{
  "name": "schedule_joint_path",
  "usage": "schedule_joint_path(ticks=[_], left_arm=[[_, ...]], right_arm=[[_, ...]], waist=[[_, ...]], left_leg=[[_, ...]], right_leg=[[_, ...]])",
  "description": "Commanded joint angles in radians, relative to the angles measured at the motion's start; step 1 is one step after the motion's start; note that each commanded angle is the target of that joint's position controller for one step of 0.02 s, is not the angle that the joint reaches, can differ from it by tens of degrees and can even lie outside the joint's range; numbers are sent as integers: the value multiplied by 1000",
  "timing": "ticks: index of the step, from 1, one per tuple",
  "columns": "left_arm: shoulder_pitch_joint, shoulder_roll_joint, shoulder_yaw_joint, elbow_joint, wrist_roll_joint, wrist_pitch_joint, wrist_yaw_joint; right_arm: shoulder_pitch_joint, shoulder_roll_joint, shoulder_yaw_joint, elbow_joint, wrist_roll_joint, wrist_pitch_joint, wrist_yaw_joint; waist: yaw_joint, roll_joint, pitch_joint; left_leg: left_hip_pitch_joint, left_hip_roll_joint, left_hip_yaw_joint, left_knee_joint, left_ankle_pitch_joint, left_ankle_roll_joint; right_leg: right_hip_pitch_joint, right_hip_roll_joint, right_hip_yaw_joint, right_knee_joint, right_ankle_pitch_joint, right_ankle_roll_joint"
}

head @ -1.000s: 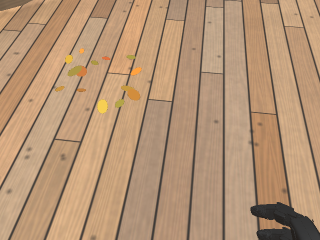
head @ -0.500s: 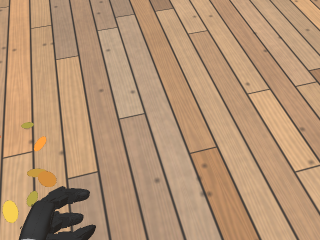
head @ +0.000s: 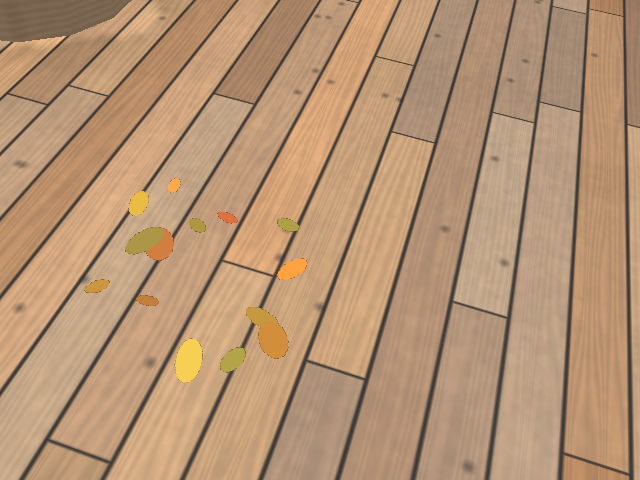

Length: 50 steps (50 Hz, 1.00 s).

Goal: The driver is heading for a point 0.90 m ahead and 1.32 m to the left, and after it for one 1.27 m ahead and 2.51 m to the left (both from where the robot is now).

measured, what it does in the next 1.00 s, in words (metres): steps on the spot, turning left: right foot, then left foot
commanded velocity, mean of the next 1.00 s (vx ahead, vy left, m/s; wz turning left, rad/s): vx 0.01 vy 0.00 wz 0.98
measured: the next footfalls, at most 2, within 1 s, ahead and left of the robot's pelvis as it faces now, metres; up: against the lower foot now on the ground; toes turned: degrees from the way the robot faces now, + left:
right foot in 0.40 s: +0.12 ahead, -0.09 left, +0.00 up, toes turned +30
left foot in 0.84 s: -0.04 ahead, +0.08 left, +0.00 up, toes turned +52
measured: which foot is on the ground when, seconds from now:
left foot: down 0.00-0.40, up 0.42-0.82, down 0.84-1.00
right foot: up 0.00-0.38, down 0.40-0.84, up 0.86-1.00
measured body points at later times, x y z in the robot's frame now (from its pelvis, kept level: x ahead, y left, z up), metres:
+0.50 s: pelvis +0.02 -0.03 +0.02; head +0.06 -0.04 +0.47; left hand +0.04 +0.29 -0.06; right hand +0.27 -0.24 -0.09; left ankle +0.00 +0.07 -0.67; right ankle +0.09 -0.11 -0.72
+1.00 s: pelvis -0.01 +0.00 +0.02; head +0.00 +0.06 +0.46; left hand -0.17 +0.26 -0.11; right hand +0.32 -0.04 -0.06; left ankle -0.07 +0.05 -0.72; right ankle +0.12 -0.10 -0.65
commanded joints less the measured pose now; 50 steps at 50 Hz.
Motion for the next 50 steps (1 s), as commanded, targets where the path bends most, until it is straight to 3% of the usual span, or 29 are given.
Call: schedule_joint_path(ticks=[1, 3, 4, 6, 10, 14, 17, 19, 20, 21, 22, 23, 24, 26, 28, 32, 36, 38, 40, 41, 42, 43, 44, 45, 46, 47, 48, 50], left_arm=[[-37, 65, 8, -106, -10, -7, 10], [5, 88, 16, -78, 9, -8, 8], [10, 85, 15, -73, 9, -3, 6], [-2, 65, 8, -78, 1, 1, 4], [-45, 62, 1, -94, -4, 2, 8], [-63, 72, -1, -97, -13, -10, 11], [-35, 80, -1, -90, -24, -18, 19], [29, 86, 3, -74, -26, -25, 35], [44, 135, 15, -71, -20, -30, 48], [13, 244, 36, -98, -5, -26, 51], [-69, 231, 34, -114, 8, -20, 43], [-86, 147, 13, -123, 6, -16, 39], [-126, 97, -2, -128, 1, -15, 34], [-158, 82, -9, -144, -1, -16, 36], [-103, 87, -6, -136, 1, -18, 36], [15, 124, 17, -99, 3, -21, 29], [-1, 144, 32, -94, 5, -25, 3], [3, 153, 38, -90, -5, -27, -10], [9, 160, 44, -87, -22, -26, -20], [2, 161, 46, -85, -34, -21, -23], [35, 148, 46, -76, -34, -18, -27], [30, 50, 19, -146, -15, -10, -31], [-80, 78, 14, -181, 13, 8, -13], [-82, 83, 14, -175, 3, 13, -8], [-72, 91, 17, -157, -10, 7, -6], [-67, 104, 22, -146, -9, 0, -3], [-36, 120, 27, -126, 2, 1, -2], [-8, 116, 25, -103, 5, 8, -6]], right_arm=[[74, -205, -62, -46, 3, 7, -27], [-2, -152, -45, -73, 14, 11, -28], [13, -150, -44, -70, 15, 8, -23], [42, -170, -54, -59, 12, 4, -16], [70, -188, -64, -55, 4, 7, -11], [63, -197, -70, -50, -2, 8, -3], [33, -195, -72, -49, -2, 7, 4], [-9, -180, -68, -50, 10, 4, 4], [8, -141, -57, -49, 21, -2, -1], [39, -83, -44, -69, 37, -6, -7], [54, -163, -63, -46, -11, -9, -15], [37, -199, -74, -34, -21, -7, -8], [69, -180, -72, -16, -20, 0, 2], [128, -154, -63, 10, -5, 17, 26], [86, -141, -51, -1, 9, 22, 35], [-15, -104, -30, -42, 11, 28, 45], [-44, -79, -18, -69, 23, 31, 51], [-48, -82, -19, -78, 27, 31, 47], [-38, -85, -24, -84, 19, 30, 40], [8, -85, -27, -73, 9, 24, 31], [95, -136, -43, -42, -9, 10, 15], [123, -313, -80, -54, 0, -3, -1], [197, -320, -97, -59, 17, -8, -4], [170, -275, -81, -46, 16, -7, -11], [91, -229, -66, -53, 15, -1, -19], [21, -199, -54, -64, 17, 4, -26], [-12, -180, -47, -74, 19, 5, -29], [10, -182, -44, -65, 18, 1, -20]], waist=[[-32, 192, -80], [-4, 199, -106], [-5, 163, -126], [-16, 120, -138], [-45, 150, -127], [-48, 163, -124], [-29, 184, -121], [19, 181, -109], [21, 95, -115], [-1, -147, -139], [-16, -118, -79], [-28, -59, -65], [-53, -37, -50], [-64, -80, -57], [-27, -78, -49], [40, -105, -61], [32, -141, -91], [30, -158, -104], [14, -155, -112], [-27, -113, -122], [-73, 24, -143], [-43, 372, -117], [-133, 262, -180], [-102, 214, -150], [-63, 184, -86], [-32, 184, -57], [-16, 197, -64], [-12, 154, -102]], left_leg=[[255, 242, -412, -352, 287, 186], [215, 173, -349, -335, 359, 152], [218, 166, -354, -327, 389, 151], [237, 157, -388, -322, 358, 153], [249, 151, -508, -338, 176, 162], [215, 127, -597, -333, 154, 146], [165, 97, -649, -326, 182, 111], [62, 43, -653, -315, 80, 44], [-31, -30, -583, -250, -109, -18], [-181, -178, -343, 2, -292, -83], [-208, -167, -193, 244, -248, -98], [-155, -92, -172, 362, -192, -99], [-126, -83, -157, 442, -139, -95], [-145, -66, -112, 567, -84, -104], [-185, -33, -71, 517, -72, -122], [-208, 25, -21, 355, -120, -144], [-34, 42, 46, 163, -158, -114], [35, 27, 86, 77, -148, -94], [101, 16, 99, -36, -116, -68], [193, 7, 89, -161, -21, -50], [354, 46, -47, -297, 94, -20], [483, 356, -513, -328, 508, 91], [472, 391, -571, -297, 660, 225], [454, 347, -486, -300, 581, 229], [384, 280, -412, -318, 474, 196], [339, 213, -368, -329, 407, 158], [308, 177, -342, -325, 442, 149], [298, 158, -347, -312, 485, 144]], right_leg=[[-262, 31, 151, 149, 77, 3], [-185, 54, 134, 136, 155, 0], [-166, 66, 137, 126, 158, 0], [-160, 84, 150, 56, 156, -1], [-156, 122, 185, -77, 162, -14], [-65, 169, 206, -195, 164, -39], [67, 203, 208, -325, 161, -61], [249, 200, 207, -541, 243, -75], [365, 86, 290, -688, 234, -100], [442, -196, 581, -792, 83, -198], [296, -287, 641, -820, 149, -273], [225, -251, 531, -778, 272, -284], [187, -179, 405, -747, 370, -262], [221, -106, 249, -709, 496, -239], [293, -102, 182, -690, 560, -239], [435, -167, 136, -655, 689, -256], [377, -188, 20, -600, 769, -229], [360, -202, -15, -558, 778, -207], [335, -226, -41, -486, 747, -170], [277, -220, -78, -401, 684, -127], [136, -175, -119, -221, 519, -66], [-216, -7, -157, 50, -104, 25], [-280, 43, 62, 166, -151, 30], [-291, 21, 108, 203, -76, 24], [-275, 8, 125, 176, 34, 14], [-252, 6, 128, 135, 112, 11], [-212, 20, 120, 132, 153, 13], [-172, 47, 125, 117, 176, 11]])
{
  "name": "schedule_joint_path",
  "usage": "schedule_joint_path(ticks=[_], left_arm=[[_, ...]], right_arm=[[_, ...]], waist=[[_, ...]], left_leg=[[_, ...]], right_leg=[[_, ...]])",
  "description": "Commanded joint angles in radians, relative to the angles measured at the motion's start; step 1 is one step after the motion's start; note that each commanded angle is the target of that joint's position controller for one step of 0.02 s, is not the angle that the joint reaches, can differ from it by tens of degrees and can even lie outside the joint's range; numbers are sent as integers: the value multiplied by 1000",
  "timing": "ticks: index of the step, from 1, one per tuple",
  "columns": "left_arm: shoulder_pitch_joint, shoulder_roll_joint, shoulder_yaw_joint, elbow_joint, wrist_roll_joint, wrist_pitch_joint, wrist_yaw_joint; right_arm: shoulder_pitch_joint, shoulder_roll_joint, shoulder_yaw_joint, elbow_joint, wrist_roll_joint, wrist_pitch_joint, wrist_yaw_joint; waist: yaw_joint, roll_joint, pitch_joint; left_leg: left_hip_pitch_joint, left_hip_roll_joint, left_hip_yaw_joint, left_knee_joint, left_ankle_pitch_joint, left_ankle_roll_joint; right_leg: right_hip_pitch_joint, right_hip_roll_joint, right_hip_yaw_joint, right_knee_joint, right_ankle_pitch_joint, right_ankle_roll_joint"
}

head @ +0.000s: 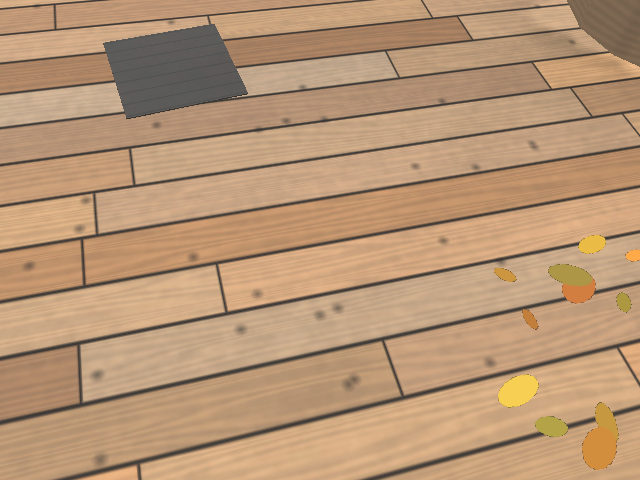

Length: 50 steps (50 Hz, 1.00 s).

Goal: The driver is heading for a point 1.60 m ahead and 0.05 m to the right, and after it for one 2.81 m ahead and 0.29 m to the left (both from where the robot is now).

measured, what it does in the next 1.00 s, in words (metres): walks ahead, turning right: right foot, then left foot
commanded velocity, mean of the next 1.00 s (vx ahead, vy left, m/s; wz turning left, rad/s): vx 0.53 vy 0.00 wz -0.18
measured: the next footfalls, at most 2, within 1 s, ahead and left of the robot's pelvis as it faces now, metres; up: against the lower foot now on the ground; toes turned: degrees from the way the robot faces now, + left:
right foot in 0.36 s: +0.10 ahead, -0.09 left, +0.00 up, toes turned +17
left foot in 0.80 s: +0.38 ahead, +0.15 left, +0.00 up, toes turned -11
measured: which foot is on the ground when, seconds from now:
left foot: down 0.00-0.36, up 0.38-0.78, down 0.80-1.00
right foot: up 0.00-0.34, down 0.36-0.80, up 0.82-1.00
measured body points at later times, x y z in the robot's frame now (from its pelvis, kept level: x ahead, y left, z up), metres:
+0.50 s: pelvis +0.09 -0.03 +0.01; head +0.10 -0.06 +0.46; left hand +0.05 +0.25 -0.10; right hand +0.28 -0.25 -0.10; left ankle +0.06 +0.11 -0.68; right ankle +0.06 -0.10 -0.74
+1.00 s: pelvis +0.39 +0.02 +0.00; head +0.41 +0.02 +0.45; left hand +0.58 +0.28 -0.11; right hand +0.40 -0.28 -0.10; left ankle +0.34 +0.15 -0.74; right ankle +0.34 -0.08 -0.64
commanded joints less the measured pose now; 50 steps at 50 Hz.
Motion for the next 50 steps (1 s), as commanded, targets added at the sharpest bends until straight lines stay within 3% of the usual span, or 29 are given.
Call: schedule_joint_path(ticks=[1, 8, 12, 13, 15, 17, 18, 19, 20, 21, 22, 25, 27, 32, 35, 37, 38, 39, 40, 41, 42, 43, 44, 45, 46, 47, 50], left_arm=[[-7, 89, 20, -62, 2, -9, 2], [-89, 82, 8, -80, -5, -12, 12], [-47, 79, 2, -50, -22, -19, 20], [-31, 75, -2, -43, -18, -22, 16], [-22, 52, -9, -25, -14, -25, -3], [76, 37, -13, 22, -12, -41, -2], [179, 59, -11, 59, -7, -58, 1], [259, 158, 9, 77, -2, -75, 1], [232, 212, 30, 86, -1, -77, -20], [176, 181, 29, 72, -15, -83, -32], [157, 154, 25, 70, -23, -90, -40], [205, 115, 21, 102, -34, -105, -29], [260, 105, 26, 125, -37, -108, -22], [355, 114, 46, 149, -28, -105, -15], [368, 120, 56, 160, -21, -102, -13], [319, 129, 61, 155, -20, -103, -10], [260, 141, 64, 143, -22, -109, -9], [220, 157, 67, 136, -27, -120, -12], [190, 144, 65, 125, -42, -139, -21], [240, 7, 27, 76, -78, -153, -19], [224, 34, 14, 69, -63, -134, -12], [151, 69, 23, 78, -34, -119, -15], [111, 65, 22, 82, -14, -112, -30], [90, 52, 23, 79, -2, -104, -45], [71, 40, 20, 71, 9, -90, -59], [41, 23, 12, 55, 12, -80, -69], [-46, -14, -8, 0, 13, -71, -86]], right_arm=[[12, -167, -45, -50, 0, -17, -2], [81, -201, -58, -23, -15, -18, 4], [65, -149, -33, -6, -23, -23, -2], [88, -135, -26, 6, -27, -24, -2], [93, -112, -9, 26, -38, -27, 5], [41, -110, -2, 32, -45, -40, -1], [17, -81, 7, 29, -52, -53, -9], [-11, -29, 23, 0, -42, -69, -8], [-92, -84, 17, -48, -48, -87, -7], [-107, -109, 13, -40, -51, -103, -2], [-99, -117, 13, -21, -51, -114, 7], [-101, -73, 28, -5, -62, -118, 23], [-150, -45, 41, -24, -54, -112, 24], [-319, -32, 57, -71, -40, -120, 27], [-392, -28, 64, -107, -33, -134, 33], [-344, -36, 63, -109, -22, -146, 27], [-248, -54, 56, -86, -15, -152, 16], [-78, -103, 35, -35, -19, -159, -2], [129, -194, -1, 7, -36, -164, -29], [280, -286, -28, 15, -65, -157, -47], [184, -260, -26, 14, -60, -142, -51], [106, -155, -4, -2, -60, -138, -49], [100, -99, 10, 13, -58, -141, -44], [99, -79, 17, 28, -57, -145, -43], [118, -60, 24, 51, -52, -153, -40], [143, -40, 29, 76, -43, -165, -32], [195, 0, 40, 130, -28, -192, -10]], waist=[[-16, 145, -151], [-52, 165, -137], [-45, 184, -175], [-52, 179, -215], [-45, 195, -163], [38, 158, -71], [84, 51, -58], [96, -141, -62], [68, -117, 53], [34, -29, 84], [22, -5, 62], [32, -73, -13], [49, -82, -20], [122, -78, -21], [140, -97, -19], [94, -114, -39], [30, -105, -77], [-59, -49, -168], [-165, 60, -296], [-185, 333, -499], [-115, 321, -428], [-101, 184, -278], [-92, 106, -193], [-72, 105, -137], [-59, 143, -88], [-54, 167, -56], [-27, 163, -23]], left_leg=[[165, 214, -283, -154, 442, 142], [171, 195, -475, -145, 280, 157], [135, 201, -424, -97, 513, 135], [116, 193, -429, -126, 313, 137], [-12, 175, -475, -225, -340, 138], [-189, 160, -434, -192, -499, 113], [-275, 115, -329, -15, -470, 82], [-382, -11, -79, 306, -315, 16], [-561, -11, -26, 387, -250, -11], [-553, 47, -60, 432, -132, -29], [-505, 69, -55, 429, -49, -52], [-389, 80, -3, 396, 47, -98], [-401, 79, 12, 354, 71, -115], [-448, 60, 21, 178, 67, -145], [-379, 33, 35, 64, 34, -139], [-186, 21, 34, -8, 42, -123], [21, 15, 35, -55, 41, -102], [297, 28, 24, -72, 62, -76], [582, 156, -77, -65, -70, -38], [837, 498, -564, -205, -595, 39], [665, 554, -780, -276, -708, 66], [524, 503, -632, -255, -598, 55], [433, 457, -467, -266, -406, 53], [364, 415, -351, -300, -283, 39], [314, 379, -262, -326, -208, 31], [284, 354, -210, -340, -135, 29], [267, 337, -93, -374, 71, 41]], right_leg=[[-93, 22, 44, -11, 52, -2], [-94, 92, 103, -202, 49, -26], [58, 89, 62, -274, 54, -55], [126, 93, 42, -296, 40, -63], [245, 102, 7, -390, 24, -93], [435, 108, -8, -578, 45, -144], [527, 54, 138, -690, -85, -171], [568, -178, 560, -874, -397, -245], [488, -256, 860, -998, -517, -309], [445, -239, 833, -992, -486, -311], [426, -186, 729, -960, -358, -289], [399, -52, 524, -953, -112, -260], [406, -29, 511, -946, -48, -277], [471, -27, 558, -917, 18, -310], [454, -23, 583, -877, 77, -311], [366, -31, 591, -842, 223, -287], [269, -20, 560, -783, 385, -257], [169, 32, 501, -616, 548, -220], [24, 109, 395, -337, 524, -188], [-212, 227, 243, -1, -45, -163], [-287, 143, 169, 175, -45, -175], [-313, 82, 138, 219, 57, -181], [-308, 42, 116, 207, 108, -177], [-302, 16, 106, 184, 134, -171], [-310, -4, 98, 181, 141, -164], [-320, -16, 97, 174, 151, -163], [-388, 0, 111, 157, 205, -164]])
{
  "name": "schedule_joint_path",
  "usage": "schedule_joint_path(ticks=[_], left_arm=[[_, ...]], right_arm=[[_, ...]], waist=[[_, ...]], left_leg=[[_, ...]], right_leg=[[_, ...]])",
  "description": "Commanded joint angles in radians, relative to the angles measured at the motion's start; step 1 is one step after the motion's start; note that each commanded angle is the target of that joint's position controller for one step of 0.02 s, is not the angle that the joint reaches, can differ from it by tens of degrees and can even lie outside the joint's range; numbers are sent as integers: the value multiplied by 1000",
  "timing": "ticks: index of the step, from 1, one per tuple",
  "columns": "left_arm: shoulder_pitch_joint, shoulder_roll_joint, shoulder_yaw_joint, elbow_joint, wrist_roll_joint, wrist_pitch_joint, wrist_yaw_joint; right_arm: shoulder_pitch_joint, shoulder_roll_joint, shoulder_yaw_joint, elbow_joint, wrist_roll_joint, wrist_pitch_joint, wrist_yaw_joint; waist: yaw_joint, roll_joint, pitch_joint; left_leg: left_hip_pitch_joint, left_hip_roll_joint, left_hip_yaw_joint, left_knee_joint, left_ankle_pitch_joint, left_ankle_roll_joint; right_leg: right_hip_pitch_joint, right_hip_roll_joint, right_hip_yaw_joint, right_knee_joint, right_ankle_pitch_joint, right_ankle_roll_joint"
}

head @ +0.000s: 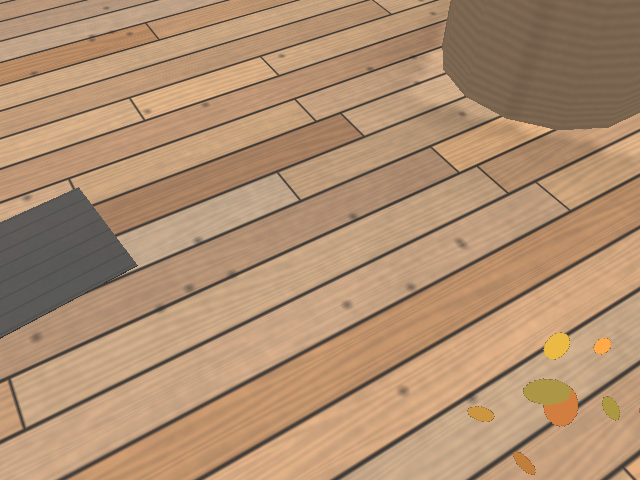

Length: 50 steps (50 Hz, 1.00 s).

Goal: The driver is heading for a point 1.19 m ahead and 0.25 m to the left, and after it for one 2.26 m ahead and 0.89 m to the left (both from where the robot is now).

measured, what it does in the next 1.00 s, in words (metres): walks ahead, turning left: right foot, then left foot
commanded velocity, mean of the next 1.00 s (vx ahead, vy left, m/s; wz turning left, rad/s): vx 0.99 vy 0.00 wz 0.54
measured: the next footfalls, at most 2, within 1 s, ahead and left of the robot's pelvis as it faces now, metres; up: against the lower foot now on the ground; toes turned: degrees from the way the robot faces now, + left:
right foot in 0.22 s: +0.38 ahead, -0.11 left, +0.00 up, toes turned -2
left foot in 0.66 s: +0.79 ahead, +0.11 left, +0.00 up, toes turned +23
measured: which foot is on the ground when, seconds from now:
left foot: down 0.00-0.20, up 0.22-0.64, down 0.66-1.00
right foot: up 0.00-0.20, down 0.22-0.66, up 0.68-1.00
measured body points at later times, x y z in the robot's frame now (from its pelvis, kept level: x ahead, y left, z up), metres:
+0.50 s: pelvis +0.45 -0.01 -0.01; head +0.47 +0.00 +0.44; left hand +0.38 +0.27 -0.13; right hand +0.65 -0.25 -0.11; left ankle +0.57 +0.14 -0.66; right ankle +0.34 -0.11 -0.74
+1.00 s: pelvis +0.91 +0.15 -0.01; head +0.94 +0.18 +0.44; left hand +1.01 +0.46 -0.07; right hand +1.04 -0.11 -0.13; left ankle +0.75 +0.10 -0.74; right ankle +1.20 +0.13 -0.69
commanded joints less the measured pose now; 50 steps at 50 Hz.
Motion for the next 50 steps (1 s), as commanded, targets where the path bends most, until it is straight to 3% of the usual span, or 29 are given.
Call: schedule_joint_path(ticks=[1, 3, 6, 8, 9, 10, 11, 12, 13, 14, 15, 18, 20, 22, 24, 26, 28, 30, 32, 33, 34, 35, 36, 37, 38, 41, 43, 46, 50], left_arm=[[-125, -46, -36, -134, 12, -9, -22], [-225, -30, -49, -191, 13, -20, -27], [-327, -45, -78, -218, 15, -36, -42], [-251, -5, -69, -193, 16, -39, -16], [-99, 42, -50, -152, 20, -40, 5], [107, 83, -30, -91, 25, -41, 27], [248, 181, 2, -51, 45, -44, 53], [244, 245, 16, -64, 69, -58, 61], [227, 202, 12, -71, 39, -53, 60], [139, 131, -4, -49, 29, -59, 60], [82, 79, -13, -43, 23, -66, 57], [57, -1, -29, -11, 3, -89, 55], [69, -22, -31, 24, -21, -109, 49], [57, -54, -39, 40, -20, -123, 46], [43, -49, -39, 50, -15, -132, 53], [70, -5, -32, 64, -19, -133, 66], [107, 56, -23, 67, -20, -126, 81], [81, 135, -1, 45, -10, -93, 98], [2, 164, 11, 12, 4, -54, 97], [-27, 116, 9, 18, -1, -52, 79], [112, -32, -38, -75, 8, -73, 62], [72, 10, -47, -136, 1, -100, 66], [3, 48, -48, -138, 5, -120, 67], [-36, 52, -50, -144, 7, -121, 67], [-51, 37, -58, -137, 26, -108, 70], [-47, 15, -69, -142, 46, -48, 61], [-183, -7, -82, -203, 35, -43, 51], [-272, -65, -105, -221, 11, -57, 32], [-336, -21, -86, -227, -9, -64, 35]], right_arm=[[81, -22, 4, 11, 8, -35, 17], [65, -44, 1, 28, 11, -41, 17], [132, -91, -1, 84, 36, -36, 19], [150, -187, -18, 110, 28, -33, 19], [147, -232, -28, 122, 21, -27, 13], [117, -249, -31, 125, 29, -17, 8], [135, -171, -12, 106, 23, -17, 11], [255, 9, 20, 65, 51, -16, 17], [147, -118, -13, 48, 60, -9, 14], [75, -115, -18, 31, 60, -1, 15], [74, -74, -7, 42, 51, 5, 23], [114, -7, -5, 77, 24, 59, 44], [16, 21, -4, 37, 16, 83, 57], [-90, 35, 1, -12, 16, 86, 71], [-162, 36, 11, -49, 23, 82, 84], [-235, 28, 18, -75, 22, 75, 100], [-226, 1, 14, -68, 22, 71, 104], [-50, -65, -7, -19, 32, 76, 91], [316, -159, -58, 87, 29, 81, 61], [294, -198, -92, 86, 59, 97, 37], [125, -302, -98, 43, 15, 106, 34], [127, -331, -115, 2, 17, 109, 33], [123, -257, -103, 14, 15, 101, 21], [100, -199, -87, 34, 20, 89, 16], [66, -187, -80, 33, 22, 72, 10], [32, -149, -60, 22, 35, 29, 10], [51, -159, -63, 20, 36, 15, 14], [124, -116, -55, 54, 51, -1, 23], [184, -142, -53, 91, 36, -21, 22]], waist=[[0, 154, 128], [25, 139, 178], [13, 98, 200], [71, 131, 107], [156, 153, -2], [271, 147, -98], [295, 84, -212], [159, -168, -366], [203, -56, -360], [142, -27, -153], [100, -12, -43], [7, -31, 51], [-10, -29, 124], [-23, -42, 171], [-40, -38, 186], [-31, 16, 198], [-51, 8, 149], [-154, -57, 23], [-319, -35, -143], [-308, 141, -91], [-46, 348, -78], [-102, 241, -255], [-83, 78, -84], [-32, -20, 24], [3, -40, 75], [59, -39, 106], [23, -14, 146], [-55, 33, 129], [-110, 83, 104]], left_leg=[[72, 257, -217, -235, 197, 119], [-4, 226, -127, -287, 305, 127], [-113, 210, -96, -403, 581, 149], [-3, 233, -71, -219, 1124, 151], [18, 244, -72, -10, 1267, 140], [-70, 217, -66, 266, 1180, 122], [-276, 137, -60, 610, 729, 113], [-532, 25, -123, 993, -181, 111], [-582, 22, -193, 1078, -88, 130], [-632, 72, -183, 1038, 33, 127], [-620, 107, -166, 990, 71, 119], [-536, 149, -153, 946, 72, 90], [-625, 169, -134, 916, 108, 83], [-638, 159, -87, 823, 230, 84], [-594, 141, -37, 664, 343, 103], [-508, 98, 46, 474, 418, 132], [-400, 17, 112, 395, 438, 159], [-215, -57, 126, 399, 318, 183], [181, -91, 39, 349, 170, 237], [285, -52, -84, 231, 101, 274], [427, 150, -556, 218, 228, 409], [521, 260, -895, -23, -99, 527], [369, 270, -925, -149, -217, 460], [202, 233, -835, -157, -162, 406], [71, 181, -733, -144, -42, 377], [-185, 68, -542, -166, 115, 355], [-260, 21, -484, -201, 207, 340], [-186, -11, -357, -221, 451, 254], [112, 71, -293, -230, 757, 182]], right_leg=[[-277, -38, 99, -39, 66, 2], [-216, -19, 67, -246, 136, 9], [108, 13, -128, -500, 237, -22], [288, 79, -133, -523, 144, -38], [463, 109, -107, -530, 58, -47], [712, 86, -63, -617, 78, -53], [967, -103, 124, -626, -146, -52], [1128, -432, 594, -733, -403, -94], [1006, -436, 738, -884, -397, -86], [850, -374, 548, -902, -289, -74], [717, -338, 421, -934, -161, -71], [508, -274, 173, -1029, -41, -38], [492, -253, 37, -1084, 85, -17], [445, -188, -127, -1118, 242, 13], [431, -146, -242, -1129, 384, 21], [468, -145, -303, -1155, 565, 32], [580, -171, -319, -1065, 993, 49], [669, -200, -306, -809, 1340, 62], [545, -215, -256, -271, 1243, 36], [342, -26, -246, 165, 436, 63], [-94, 83, -145, 488, -238, 121], [-212, 74, 63, 520, -210, 104], [-264, 13, 88, 401, -149, 94], [-208, -37, 89, 259, -98, 95], [-144, -62, 83, 195, -101, 104], [3, -115, 54, -15, -107, 155], [25, -114, 5, -205, 22, 171], [112, -82, -64, -524, 384, 120], [117, -25, -110, -706, 458, 23]])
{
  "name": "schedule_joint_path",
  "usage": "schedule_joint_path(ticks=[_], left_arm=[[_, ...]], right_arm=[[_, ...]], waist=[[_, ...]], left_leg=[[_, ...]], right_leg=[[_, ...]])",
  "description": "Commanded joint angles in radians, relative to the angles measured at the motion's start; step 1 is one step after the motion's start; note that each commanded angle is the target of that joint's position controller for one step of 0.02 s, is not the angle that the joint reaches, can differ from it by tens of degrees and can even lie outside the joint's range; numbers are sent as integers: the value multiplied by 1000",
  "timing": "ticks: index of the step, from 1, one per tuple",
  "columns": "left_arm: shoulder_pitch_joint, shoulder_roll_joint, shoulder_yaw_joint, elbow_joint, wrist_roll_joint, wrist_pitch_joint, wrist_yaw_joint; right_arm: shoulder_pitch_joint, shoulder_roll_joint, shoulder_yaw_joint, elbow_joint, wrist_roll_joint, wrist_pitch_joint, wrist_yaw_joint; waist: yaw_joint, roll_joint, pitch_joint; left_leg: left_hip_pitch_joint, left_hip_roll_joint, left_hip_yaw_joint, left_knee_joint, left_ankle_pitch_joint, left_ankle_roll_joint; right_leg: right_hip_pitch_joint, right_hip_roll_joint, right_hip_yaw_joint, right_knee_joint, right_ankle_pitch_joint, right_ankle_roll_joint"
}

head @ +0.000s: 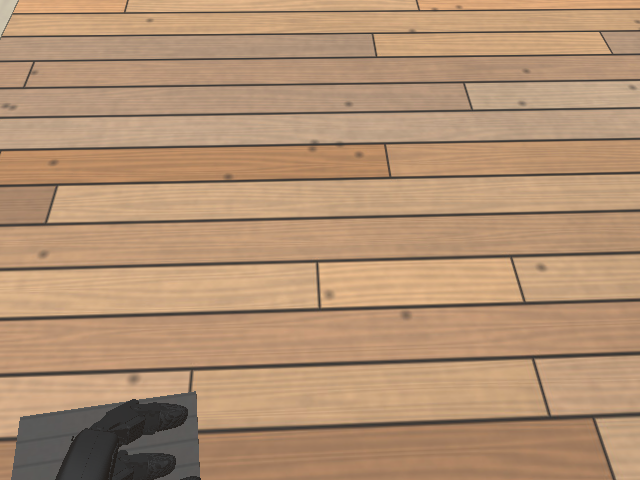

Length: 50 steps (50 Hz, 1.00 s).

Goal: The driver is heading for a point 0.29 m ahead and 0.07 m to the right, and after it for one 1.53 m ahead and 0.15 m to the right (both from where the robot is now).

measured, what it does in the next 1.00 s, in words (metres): walks ahead: right foot, then left foot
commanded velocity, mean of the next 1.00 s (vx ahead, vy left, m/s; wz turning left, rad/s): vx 1.00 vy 0.00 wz -0.01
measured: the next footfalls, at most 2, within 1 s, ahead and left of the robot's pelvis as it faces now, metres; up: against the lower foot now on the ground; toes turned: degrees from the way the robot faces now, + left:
right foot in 0.10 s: +0.32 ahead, -0.13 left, +0.00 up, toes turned -3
left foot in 0.52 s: +0.75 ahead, -0.01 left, +0.00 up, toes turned -18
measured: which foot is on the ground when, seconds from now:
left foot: down 0.00-0.12, up 0.14-0.50, down 0.52-0.90, up 0.92-1.00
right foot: up 0.00-0.08, down 0.10-0.54, up 0.56-0.88, down 0.90-1.00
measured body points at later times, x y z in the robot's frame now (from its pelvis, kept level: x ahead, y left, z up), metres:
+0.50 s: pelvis +0.50 -0.07 -0.01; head +0.53 -0.08 +0.44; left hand +0.48 +0.22 -0.13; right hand +0.74 -0.32 -0.04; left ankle +0.71 +0.01 -0.71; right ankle +0.28 -0.12 -0.73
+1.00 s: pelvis +0.97 -0.18 -0.01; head +0.98 -0.19 +0.44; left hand +1.18 +0.05 -0.08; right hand +0.95 -0.47 -0.14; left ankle +0.81 -0.05 -0.63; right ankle +1.00 -0.31 -0.73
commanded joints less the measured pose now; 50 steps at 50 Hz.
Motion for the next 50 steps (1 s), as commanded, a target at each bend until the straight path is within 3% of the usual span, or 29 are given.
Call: schedule_joint_path(ticks=[1, 3, 5, 6, 7, 8, 9, 10, 13, 17, 20, 23, 25, 26, 27, 28, 29, 31, 34, 37, 40, 42, 44, 45, 46, 47, 48, 49, 50], left_arm=[[-78, 105, 34, -57, -10, -15, 3], [110, 167, 64, -1, -17, -16, 9], [547, 229, 103, 135, -28, -1, 32], [631, 331, 137, 160, -3, 4, 37], [556, 289, 134, 173, -10, 15, 17], [425, 238, 130, 141, -11, 12, 8], [405, 183, 122, 147, -21, 10, 3], [411, 153, 113, 164, -20, 8, 6], [426, 154, 105, 204, -27, -12, 16], [412, 189, 125, 185, -33, -26, 14], [478, 201, 134, 204, -58, -35, 4], [543, 200, 131, 239, -47, -31, 18], [547, 254, 138, 255, -24, -28, 25], [502, 254, 139, 246, -15, -28, 27], [468, 177, 119, 215, -1, -37, 35], [574, 70, 92, 168, -57, -43, 19], [481, 125, 88, 178, -27, -40, 28], [248, 124, 79, 115, 6, -49, 19], [178, 78, 57, 37, 43, -25, 2], [54, 83, 37, -47, 32, -18, -21], [54, 88, 29, -37, -4, -20, -36], [84, 134, 48, -19, -3, -16, -15], [279, 188, 80, 41, 13, -18, 19], [439, 246, 103, 56, 33, -22, 43], [548, 314, 116, 63, 61, -25, 59], [469, 332, 128, 56, 41, -14, 56], [353, 225, 110, 42, 28, -11, 54], [309, 157, 96, 48, 18, -15, 46], [298, 133, 90, 62, 24, -20, 41]], right_arm=[[45, -167, -34, -13, -16, -22, -13], [19, -216, -44, -8, -47, -10, -32], [-108, -212, -44, -32, -77, 15, -47], [-61, -91, -14, -84, -43, 7, -35], [-22, -58, 10, -106, -35, -23, -12], [-115, -84, 20, -128, -41, -32, -17], [-197, -109, 25, -144, -52, -41, -12], [-247, -102, 31, -166, -64, -40, -7], [-270, -62, 55, -222, -91, 5, 3], [-488, -33, 90, -321, -56, 10, 26], [-529, -22, 93, -325, -41, 7, 27], [-543, -52, 77, -327, -50, -1, 12], [-347, -110, 44, -271, -44, -8, -9], [-161, -149, 23, -219, -45, -9, -26], [72, -217, -6, -182, -63, -7, -46], [63, -303, -33, -154, -61, 2, -36], [-3, -215, -31, -159, -43, 11, -20], [-51, -112, -16, -126, -31, 5, -9], [1, -68, -6, -54, -22, -5, -20], [-69, -109, -21, -70, -15, -11, -30], [-100, -181, -51, -84, -5, -15, -7], [-60, -195, -58, -77, 5, -16, 4], [-25, -215, -63, -61, 2, -10, 8], [-40, -171, -51, -71, 2, -15, 9], [-17, -12, -15, -107, 7, -14, -3], [39, -41, -10, -147, 27, -1, -9], [-45, -81, -14, -129, 0, 21, -13], [-105, -79, -14, -129, -17, 32, -1], [-130, -68, -14, -123, -20, 43, 10]], waist=[[4, 68, -2], [119, 125, -113], [354, 103, -255], [302, -176, -331], [212, -284, -364], [195, -130, -218], [187, 19, -144], [163, 77, -73], [80, 21, 26], [116, -14, 91], [172, -24, 37], [196, -30, -9], [102, -54, -151], [4, -63, -228], [-89, 15, -362], [16, 414, -495], [1, 234, -341], [11, 20, -117], [98, 76, -31], [138, 76, 43], [147, 86, 12], [154, 54, -18], [250, -10, -151], [331, -41, -243], [308, -233, -338], [228, -337, -379], [199, -171, -191], [190, -81, -92], [170, -52, -50]], left_leg=[[-53, 251, 4, -9, 944, -11], [57, 298, 46, 207, 1277, -40], [-129, 272, 135, 748, 1232, -58], [-555, 124, 178, 1253, 534, -130], [-833, 17, 108, 1358, -105, -140], [-929, 118, 43, 1340, -8, -124], [-899, 170, 43, 1256, 50, -125], [-859, 199, 57, 1166, 56, -129], [-811, 245, 86, 989, -8, -178], [-631, 243, 178, 570, 257, -226], [-496, 211, 208, 418, 491, -205], [-511, 178, 221, 304, 408, -161], [-328, 118, 254, 294, 234, -115], [-121, 173, 220, 324, 186, -83], [100, 367, 0, 369, -107, -38], [323, 595, -651, 163, -262, 136], [285, 542, -696, 117, -288, 155], [38, 439, -411, 114, 3, 121], [-154, 350, -310, 65, 163, 113], [-390, 312, -234, -45, 151, 104], [-636, 272, -160, -120, 245, 51], [-536, 277, -152, -17, 380, 12], [-490, 203, -82, 375, 593, -38], [-619, 145, -37, 681, 484, -66], [-793, 91, 18, 1034, -192, -69], [-920, 100, 71, 1194, -134, -61], [-980, 187, 93, 1223, -32, -60], [-972, 221, 109, 1177, 25, -67], [-937, 242, 110, 1147, 38, -78]], right_leg=[[224, 104, -106, -94, 6, -70], [357, 176, -105, -72, -163, -103], [748, 152, -59, -49, -308, -153], [1058, -62, 370, -14, -523, -305], [1130, -169, 894, -284, -622, -387], [1017, -168, 835, -336, -706, -385], [869, -142, 722, -347, -656, -356], [729, -97, 635, -365, -581, -325], [488, 2, 506, -420, -477, -308], [253, 97, 373, -512, -314, -262], [349, 78, 350, -510, -56, -208], [618, 44, 323, -371, 253, -166], [724, 36, 272, -80, 564, -129], [618, 58, 237, 151, 497, -112], [454, 94, 170, 496, 227, -111], [120, 273, 108, 848, -516, -47], [-89, 190, 130, 884, -526, -75], [-108, 101, 114, 746, -443, -68], [-64, 62, 102, 585, -537, -16], [53, 33, 68, 274, -448, 31], [513, 112, -12, 69, -143, 42], [586, 112, 1, 10, -138, 30], [803, 132, -15, -26, -276, 8], [987, -3, 110, -34, -455, -15], [1116, -300, 488, -158, -817, -47], [1060, -394, 909, -365, -979, -121], [925, -332, 760, -369, -995, -130], [812, -276, 563, -347, -792, -124], [736, -230, 421, -355, -611, -107]])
